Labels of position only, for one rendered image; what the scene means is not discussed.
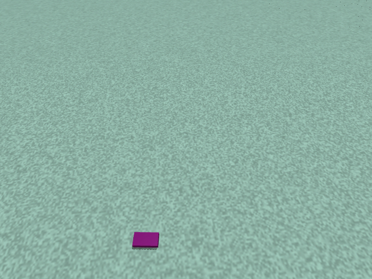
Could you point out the small box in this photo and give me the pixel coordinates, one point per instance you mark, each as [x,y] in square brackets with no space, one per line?
[146,240]

